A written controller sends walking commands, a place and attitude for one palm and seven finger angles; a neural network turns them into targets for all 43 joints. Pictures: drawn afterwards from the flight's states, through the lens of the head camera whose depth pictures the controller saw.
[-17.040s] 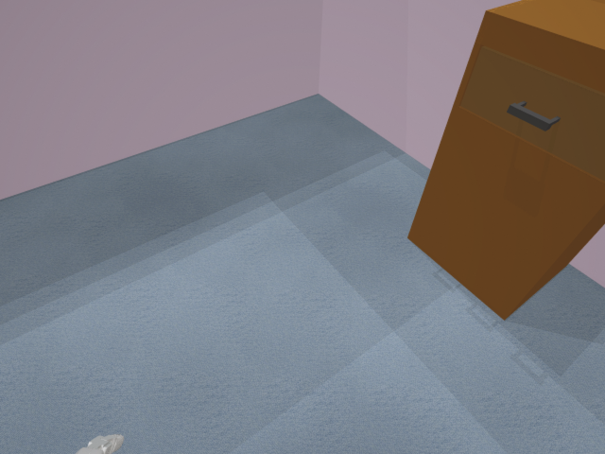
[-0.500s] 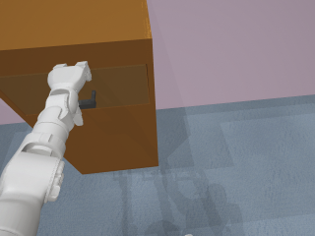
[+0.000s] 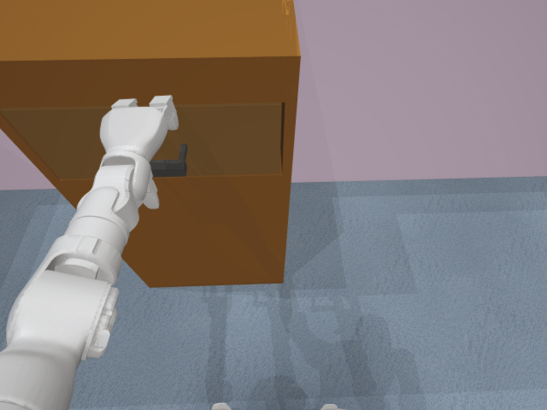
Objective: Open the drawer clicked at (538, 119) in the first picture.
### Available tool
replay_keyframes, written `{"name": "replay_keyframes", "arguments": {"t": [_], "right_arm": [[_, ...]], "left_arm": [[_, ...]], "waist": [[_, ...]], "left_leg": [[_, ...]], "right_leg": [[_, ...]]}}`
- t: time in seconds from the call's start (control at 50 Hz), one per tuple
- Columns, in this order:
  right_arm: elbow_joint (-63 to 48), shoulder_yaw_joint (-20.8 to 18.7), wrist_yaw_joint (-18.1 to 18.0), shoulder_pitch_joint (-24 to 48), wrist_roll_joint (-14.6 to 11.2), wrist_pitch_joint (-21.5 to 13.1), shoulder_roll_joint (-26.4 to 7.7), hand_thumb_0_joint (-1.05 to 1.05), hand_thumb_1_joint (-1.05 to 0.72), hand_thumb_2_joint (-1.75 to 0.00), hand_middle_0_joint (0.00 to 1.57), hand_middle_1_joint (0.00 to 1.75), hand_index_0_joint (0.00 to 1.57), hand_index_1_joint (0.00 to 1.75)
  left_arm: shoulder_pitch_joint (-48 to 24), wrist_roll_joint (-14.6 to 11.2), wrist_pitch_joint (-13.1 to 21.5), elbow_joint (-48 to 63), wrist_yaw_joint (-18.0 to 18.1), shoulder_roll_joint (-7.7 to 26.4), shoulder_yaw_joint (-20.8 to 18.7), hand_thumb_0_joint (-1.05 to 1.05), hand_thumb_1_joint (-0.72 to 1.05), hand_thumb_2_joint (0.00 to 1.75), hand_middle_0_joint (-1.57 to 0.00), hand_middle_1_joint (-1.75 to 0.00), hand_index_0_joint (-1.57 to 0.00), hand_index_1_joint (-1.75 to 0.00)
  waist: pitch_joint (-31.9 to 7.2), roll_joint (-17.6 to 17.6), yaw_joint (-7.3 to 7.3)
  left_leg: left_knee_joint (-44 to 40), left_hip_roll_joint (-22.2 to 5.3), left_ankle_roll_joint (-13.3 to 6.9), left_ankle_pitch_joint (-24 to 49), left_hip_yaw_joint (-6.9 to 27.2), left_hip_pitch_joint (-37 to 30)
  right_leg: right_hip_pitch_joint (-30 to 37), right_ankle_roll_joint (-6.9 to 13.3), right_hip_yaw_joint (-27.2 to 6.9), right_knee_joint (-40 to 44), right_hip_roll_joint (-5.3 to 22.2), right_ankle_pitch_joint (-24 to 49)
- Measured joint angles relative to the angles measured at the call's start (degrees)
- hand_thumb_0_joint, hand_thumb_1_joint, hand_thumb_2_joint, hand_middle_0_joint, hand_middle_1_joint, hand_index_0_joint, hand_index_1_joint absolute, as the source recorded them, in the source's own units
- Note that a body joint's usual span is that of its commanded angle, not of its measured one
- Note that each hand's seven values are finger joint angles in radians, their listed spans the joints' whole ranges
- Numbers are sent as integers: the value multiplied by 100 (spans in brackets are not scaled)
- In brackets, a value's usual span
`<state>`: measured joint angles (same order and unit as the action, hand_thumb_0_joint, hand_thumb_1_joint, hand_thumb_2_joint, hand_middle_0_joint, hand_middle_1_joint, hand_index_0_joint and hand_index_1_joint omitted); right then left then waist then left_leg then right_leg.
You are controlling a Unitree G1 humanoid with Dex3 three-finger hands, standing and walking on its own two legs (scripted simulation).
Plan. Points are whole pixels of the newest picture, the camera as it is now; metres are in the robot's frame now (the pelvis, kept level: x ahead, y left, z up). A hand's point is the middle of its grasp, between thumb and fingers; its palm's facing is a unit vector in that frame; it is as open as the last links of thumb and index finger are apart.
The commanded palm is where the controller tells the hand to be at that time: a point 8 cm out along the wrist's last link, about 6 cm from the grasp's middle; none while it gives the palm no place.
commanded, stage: move the hooked fingers above the handle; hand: left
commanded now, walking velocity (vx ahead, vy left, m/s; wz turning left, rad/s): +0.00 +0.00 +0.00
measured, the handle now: (155, 159) +0.53 +0.19 +0.01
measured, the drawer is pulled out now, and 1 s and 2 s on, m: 0.00 0.00 0.00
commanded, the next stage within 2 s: none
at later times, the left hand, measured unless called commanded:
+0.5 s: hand (131, 168) +0.48 +0.21 +0.05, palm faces -0.08 -0.01 -1.00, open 13.8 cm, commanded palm +0.48 +0.20 +0.12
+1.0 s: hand (134, 155) +0.49 +0.20 +0.08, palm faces -0.06 -0.01 -1.00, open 13.7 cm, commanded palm +0.47 +0.19 +0.12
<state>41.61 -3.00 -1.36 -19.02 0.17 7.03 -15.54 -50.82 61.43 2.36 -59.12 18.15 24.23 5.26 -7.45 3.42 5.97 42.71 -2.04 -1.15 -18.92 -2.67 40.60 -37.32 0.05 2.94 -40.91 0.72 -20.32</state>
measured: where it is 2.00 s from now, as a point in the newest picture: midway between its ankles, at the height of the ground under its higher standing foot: outside the picture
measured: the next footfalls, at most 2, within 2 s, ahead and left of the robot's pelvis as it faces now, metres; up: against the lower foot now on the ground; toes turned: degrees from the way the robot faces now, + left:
none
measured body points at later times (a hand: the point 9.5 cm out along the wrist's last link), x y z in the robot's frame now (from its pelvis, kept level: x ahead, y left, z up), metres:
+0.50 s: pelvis -0.01 -0.01 +0.00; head +0.09 -0.01 +0.44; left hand +0.48 +0.21 +0.11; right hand -0.03 -0.30 -0.12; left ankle +0.01 +0.11 -0.71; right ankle -0.01 -0.12 -0.71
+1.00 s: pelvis +0.00 +0.00 +0.01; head +0.08 -0.02 +0.45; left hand +0.48 +0.20 +0.13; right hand +0.04 -0.27 -0.13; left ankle +0.01 +0.11 -0.71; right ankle -0.01 -0.12 -0.71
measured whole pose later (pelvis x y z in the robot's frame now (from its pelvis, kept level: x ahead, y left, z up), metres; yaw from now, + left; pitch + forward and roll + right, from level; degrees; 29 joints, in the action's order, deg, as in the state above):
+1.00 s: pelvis +0.00 +0.00 +0.01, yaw -1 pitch +15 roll -1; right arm 39.1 -2.0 -2.7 -18.8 -0.5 6.9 -13.7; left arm -49.1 60.6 2.7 -59.5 11.8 27.1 4.1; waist -6.5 3.7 5.3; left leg 39.1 -2.1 -0.9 -17.8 -3.7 36.0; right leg -33.6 0.1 1.8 -38.2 0.5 -19.4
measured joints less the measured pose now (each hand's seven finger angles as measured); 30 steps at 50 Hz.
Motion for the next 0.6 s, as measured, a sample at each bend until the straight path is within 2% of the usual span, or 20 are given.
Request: {"name": "replay_keyframes", "arguments": {"t": [0.06, 0.12, 0.2, 0.28, 0.34, 0.42, 0.5, 0.6], "right_arm": [[-85, 97, -20, 125, -47, 35, 115, 0, -91, -90, 21, 29, 20, 30], [-180, 211, -99, 202, -97, 60, 205, 0, -91, -90, 21, 29, 20, 30], [-298, 318, -230, 181, -141, 33, 240, 0, -91, -90, 21, 30, 20, 30], [-365, 309, -323, 53, -149, -17, 167, 0, -90, -90, 21, 30, 20, 30], [-360, 223, -347, -92, -128, -54, 71, 0, -90, -90, 21, 30, 20, 30], [-241, 49, -317, -308, -78, -84, -48, 0, -91, -90, 21, 30, 20, 30], [-44, -94, -260, -439, -24, -81, -99, 0, -91, -90, 21, 29, 20, 30], [89, -147, -185, -399, 22, -70, -99, 1, -91, -90, 21, 29, 20, 30]], "left_arm": [[-116, 94, -261, -219, -90, -22, 40, 0, -49, 30, -41, -124, -39, -128], [-226, 30, -336, -430, -300, 34, 16, 0, -49, 30, -38, -123, -38, -126], [-302, -51, -158, -561, -625, 208, -130, 0, -49, 30, -35, -122, -37, -123], [-277, -22, 90, -560, -784, 463, -248, 0, -49, 30, -33, -121, -35, -121], [-169, -4, 260, -461, -794, 655, -335, 0, -49, 30, -33, -121, -34, -121], [29, -36, 420, -235, -752, 769, -288, 0, -49, 30, -32, -121, -33, -120], [171, -110, 562, 85, -680, 675, -135, 0, -49, 30, -32, -120, -32, -120], [164, -107, 544, 302, -465, 446, -58, 0, -49, 30, -33, -121, -32, -120]], "waist": [[34, 39, 24], [89, 52, 76], [157, 29, 148], [196, -6, 189], [211, -25, 173], [219, -41, 83], [205, -74, 3], [118, -101, 32]], "left_leg": [[-114, 1, -7, 67, -52, -122], [-234, -2, -6, 141, -99, -248], [-326, -15, 5, 211, -137, -335], [-289, -43, 22, 219, -145, -269], [-217, -62, 31, 200, -135, -147], [-125, -67, 34, 161, -90, -7], [-67, -52, 33, 115, -14, 44], [-33, -36, 29, 47, 33, 26]], "right_leg": [[80, -6, -50, 69, -1, 62], [164, -7, -96, 138, -6, 124], [208, 3, -134, 178, -21, 179], [130, 22, -144, 133, -47, 188], [16, 35, -137, 74, -64, 176], [-87, 41, -95, 24, -68, 143], [-78, 40, -22, 27, -56, 101], [-11, 31, 22, 56, -44, 52]]}}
